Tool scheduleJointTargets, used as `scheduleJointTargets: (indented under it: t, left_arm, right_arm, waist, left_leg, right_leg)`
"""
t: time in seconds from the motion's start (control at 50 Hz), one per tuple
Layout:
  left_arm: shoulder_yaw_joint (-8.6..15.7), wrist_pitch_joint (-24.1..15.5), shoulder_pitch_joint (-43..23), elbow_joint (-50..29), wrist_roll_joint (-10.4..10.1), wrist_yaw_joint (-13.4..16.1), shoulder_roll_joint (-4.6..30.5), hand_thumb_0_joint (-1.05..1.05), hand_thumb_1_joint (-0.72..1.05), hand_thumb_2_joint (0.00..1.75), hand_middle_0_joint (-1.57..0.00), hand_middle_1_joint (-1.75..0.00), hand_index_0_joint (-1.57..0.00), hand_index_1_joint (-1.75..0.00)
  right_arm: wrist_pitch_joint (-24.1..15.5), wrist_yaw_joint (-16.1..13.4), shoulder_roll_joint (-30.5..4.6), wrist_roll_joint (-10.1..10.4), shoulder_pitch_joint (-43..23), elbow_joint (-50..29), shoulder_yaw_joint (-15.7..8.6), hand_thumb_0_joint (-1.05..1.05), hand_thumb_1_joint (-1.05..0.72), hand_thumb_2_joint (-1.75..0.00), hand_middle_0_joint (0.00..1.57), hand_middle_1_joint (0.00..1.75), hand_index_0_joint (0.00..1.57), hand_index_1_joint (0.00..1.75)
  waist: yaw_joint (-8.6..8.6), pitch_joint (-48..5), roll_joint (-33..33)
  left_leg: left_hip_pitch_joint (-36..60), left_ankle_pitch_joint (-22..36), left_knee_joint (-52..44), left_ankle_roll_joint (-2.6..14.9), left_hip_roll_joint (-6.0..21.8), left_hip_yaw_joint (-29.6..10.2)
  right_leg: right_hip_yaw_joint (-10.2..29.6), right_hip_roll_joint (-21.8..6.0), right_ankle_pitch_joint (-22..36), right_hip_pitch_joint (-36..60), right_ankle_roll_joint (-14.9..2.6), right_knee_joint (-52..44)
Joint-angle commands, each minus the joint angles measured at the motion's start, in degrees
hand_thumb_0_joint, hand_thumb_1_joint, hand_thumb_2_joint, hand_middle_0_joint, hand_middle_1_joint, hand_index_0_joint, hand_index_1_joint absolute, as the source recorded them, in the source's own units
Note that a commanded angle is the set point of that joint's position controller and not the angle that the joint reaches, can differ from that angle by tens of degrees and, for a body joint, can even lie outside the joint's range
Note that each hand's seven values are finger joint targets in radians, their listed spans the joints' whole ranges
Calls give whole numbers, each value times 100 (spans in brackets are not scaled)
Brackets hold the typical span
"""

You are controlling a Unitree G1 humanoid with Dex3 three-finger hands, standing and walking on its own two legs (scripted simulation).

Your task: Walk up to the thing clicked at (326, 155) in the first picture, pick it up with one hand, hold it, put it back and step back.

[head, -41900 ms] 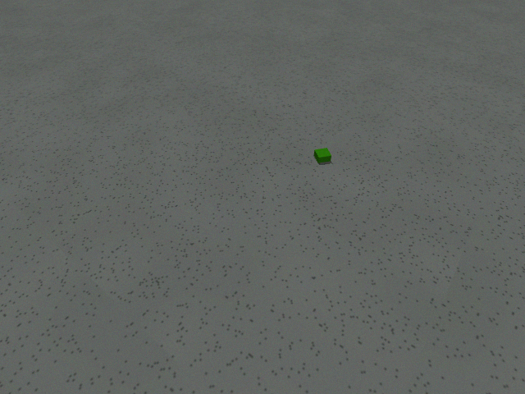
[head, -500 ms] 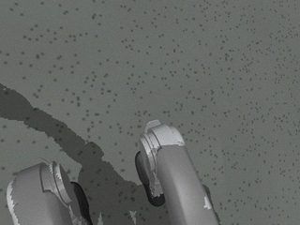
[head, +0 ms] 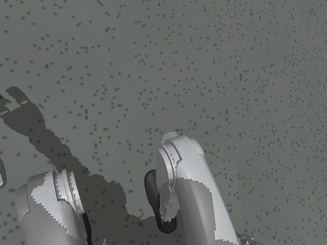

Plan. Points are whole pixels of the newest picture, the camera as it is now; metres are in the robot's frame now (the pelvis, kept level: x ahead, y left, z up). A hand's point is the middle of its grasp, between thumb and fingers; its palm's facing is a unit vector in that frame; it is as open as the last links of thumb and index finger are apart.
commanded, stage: close in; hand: left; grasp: from above
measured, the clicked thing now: out of the picture +0.53 +0.34 -0.30
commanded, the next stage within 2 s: rest palm in 0.06 s
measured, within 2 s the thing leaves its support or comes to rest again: neither
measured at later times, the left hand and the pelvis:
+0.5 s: hand out of the picture +0.50 +0.32 -0.23, palm faces -0.36 -0.30 -0.88, open 13.8 cm; pelvis +0.00 +0.00 -0.01, yaw -2 degrees
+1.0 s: hand out of the picture +0.49 +0.33 -0.24, palm faces -0.39 -0.31 -0.87, open 13.8 cm; pelvis +0.00 +0.01 -0.01, yaw -4 degrees
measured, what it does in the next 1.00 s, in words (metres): stands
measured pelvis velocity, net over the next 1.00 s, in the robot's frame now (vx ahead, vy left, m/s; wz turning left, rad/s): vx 0.00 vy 0.01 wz -0.07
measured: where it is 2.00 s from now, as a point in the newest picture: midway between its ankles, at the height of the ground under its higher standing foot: (125, 230)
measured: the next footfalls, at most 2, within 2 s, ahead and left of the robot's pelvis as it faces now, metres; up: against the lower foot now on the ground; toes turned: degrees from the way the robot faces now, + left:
none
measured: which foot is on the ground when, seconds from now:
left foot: down 0.00-1.00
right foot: down 0.00-1.00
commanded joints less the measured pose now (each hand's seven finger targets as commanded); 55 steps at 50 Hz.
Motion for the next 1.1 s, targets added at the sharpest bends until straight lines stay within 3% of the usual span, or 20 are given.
scheduleJointTargets:
  t: [0.0,0.04,0.1,0.14,0.18,0.26,0.32,0.36,0.46,0.52,0.58,0.62,0.66,0.7,0.72,0.74,0.84,0.92,0.96,1.08]
  left_arm:
    - [-4,256,-2035,-319,-70,683,1566,0,-54,93,-9,-103,-9,-102]
    - [-82,360,-2043,18,-218,734,1586,0,-49,89,-12,-99,-13,-97]
    - [-129,418,-2054,535,-520,656,1422,0,-45,86,-13,-100,-15,-97]
    - [-112,409,-2081,914,-583,616,1514,0,-42,84,-12,-103,-15,-99]
    - [-154,358,-2187,990,-662,539,1539,0,-48,90,-9,-102,-10,-100]
    - [-193,239,-2267,1343,-525,503,1860,0,-46,87,-12,-101,-14,-99]
    - [-207,57,-2714,977,-450,626,2132,0,-47,88,-12,-102,-13,-100]
    - [-101,-38,-2992,782,-379,828,2374,0,-47,88,-11,-103,-12,-101]
    - [153,-31,-2917,442,-156,1267,2716,0,-50,89,-12,-99,-12,-98]
    - [275,88,-2855,208,-248,1376,2712,0,-49,88,-11,-99,-12,-98]
    - [237,241,-2686,198,-383,1230,2590,0,-50,88,-10,-100,-11,-99]
    - [165,335,-2279,407,-442,1109,2554,0,-48,87,-10,-101,-12,-98]
    - [66,435,-1960,716,-453,975,2346,0,-49,87,-9,-103,-11,-100]
    - [25,471,-1965,711,-473,888,2365,0,-48,86,-9,-104,-11,-101]
    - [224,498,-1754,950,-478,890,2553,0,-48,86,-9,-104,-11,-101]
    - [134,481,-1942,897,-518,859,2422,0,-48,86,-9,-104,-12,-101]
    - [73,261,-2295,1115,-555,803,2487,0,-48,87,-9,-106,-12,-103]
    - [-160,7,-2411,1210,-424,829,2549,0,-48,87,-9,-108,-12,-104]
    - [-219,-111,-2577,1109,-324,936,2704,0,-47,86,-8,-109,-12,-105]
    - [-122,-211,-2812,1043,-333,1281,2996,0,-50,89,-9,-106,-11,-104]
  right_arm:
    - [-26,-17,-1445,-7,1024,34,-462,0,-90,-90,20,30,20,30]
    - [-114,-55,-1413,-47,955,160,-394,0,-90,-90,20,30,20,30]
    - [-323,-56,-1424,-165,1042,244,-320,0,-89,-89,20,30,20,30]
    - [-458,-71,-1518,-193,1074,261,-267,0,-89,-89,20,30,20,30]
    - [-606,-84,-1532,-233,1069,280,-186,0,-89,-90,20,30,20,30]
    - [-753,-148,-1651,-283,1148,270,-9,0,-90,-90,20,30,20,30]
    - [-827,-156,-1692,-315,1196,243,99,0,-90,-90,20,30,20,30]
    - [-894,-153,-1766,-296,1175,212,164,0,-90,-90,20,30,20,30]
    - [-933,-32,-1797,-395,1201,241,217,0,-91,-90,20,30,20,30]
    - [-940,116,-1798,-420,1211,294,199,0,-91,-90,20,30,20,30]
    - [-942,236,-1823,-415,1219,341,174,0,-91,-90,20,30,20,30]
    - [-937,272,-1894,-388,1176,314,155,0,-91,-90,20,30,20,30]
    - [-911,303,-1871,-373,1249,406,171,0,-91,-90,20,30,20,30]
    - [-879,337,-1907,-357,1295,358,198,0,-90,-90,20,30,20,30]
    - [-841,333,-1872,-347,1415,453,263,0,-91,-90,20,30,20,30]
    - [-835,324,-1948,-339,1373,363,225,0,-90,-90,20,30,20,30]
    - [-906,269,-1999,-394,1293,272,355,0,-90,-90,20,30,20,30]
    - [-1047,149,-2098,-428,1033,127,413,0,-91,-90,20,30,20,30]
    - [-1068,85,-2130,-437,1005,108,461,0,-91,-90,20,30,20,30]
    - [-1116,66,-2137,-477,1059,99,571,0,-92,-91,20,30,20,30]
  waist:
    - [-6,-3818,2863]
    - [-103,-3340,2320]
    - [-338,-3137,1663]
    - [-424,-3104,1319]
    - [-444,-3046,1425]
    - [-536,-3209,1381]
    - [-575,-3446,1871]
    - [-485,-3604,2351]
    - [-404,-4007,3326]
    - [-410,-4021,3654]
    - [-457,-3976,3651]
    - [-359,-3871,3475]
    - [-391,-3690,3241]
    - [-406,-3596,3013]
    - [-430,-3588,2918]
    - [-526,-3364,2836]
    - [-841,-2752,2393]
    - [-902,-2425,2545]
    - [-877,-2639,2687]
    - [-902,-2868,2851]
  left_leg:
    - [2833,684,-1776,141,64,641]
    - [2176,631,-1663,246,61,661]
    - [1718,745,-1449,315,71,620]
    - [1581,744,-1383,337,68,548]
    - [1631,701,-1404,320,49,524]
    - [1710,610,-1366,305,67,483]
    - [2178,772,-1393,228,105,433]
    - [2574,918,-1416,146,150,363]
    - [3351,1732,-1302,2,232,362]
    - [3577,2231,-1243,-32,249,365]
    - [3618,2534,-1152,-19,286,309]
    - [3440,2505,-1239,-11,298,247]
    - [3292,2555,-1216,2,299,212]
    - [3001,2423,-1226,35,307,177]
    - [2921,2407,-1280,30,310,162]
    - [2780,2228,-1269,55,302,144]
    - [2279,1448,-1243,168,262,144]
    - [2496,760,-1384,137,233,115]
    - [2703,659,-1449,98,266,98]
    - [2854,1003,-1344,72,337,82]
  right_leg:
    - [-619,322,776,1726,-458,-1179]
    - [-520,356,732,1735,-384,-1361]
    - [-445,347,821,1963,-300,-1394]
    - [-472,339,804,2105,-265,-1428]
    - [-487,303,724,2096,-268,-1383]
    - [-557,313,640,2442,-247,-1402]
    - [-641,328,813,2504,-290,-1287]
    - [-743,318,957,2296,-350,-1124]
    - [-804,342,1697,2405,-412,-894]
    - [-810,315,2087,2401,-406,-870]
    - [-832,319,2243,2367,-390,-896]
    - [-857,356,2140,2357,-405,-919]
    - [-866,351,2132,2324,-404,-921]
    - [-860,370,2098,2408,-392,-926]
    - [-880,355,2117,2531,-384,-955]
    - [-878,353,1979,2364,-379,-930]
    - [-876,387,1492,2338,-331,-1057]
    - [-955,416,883,1941,-364,-1136]
    - [-1003,440,836,2075,-377,-1149]
    - [-1041,422,1224,2348,-339,-1142]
